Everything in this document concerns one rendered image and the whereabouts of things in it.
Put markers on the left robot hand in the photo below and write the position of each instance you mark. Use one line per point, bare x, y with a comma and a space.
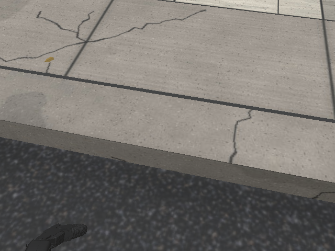
55, 235

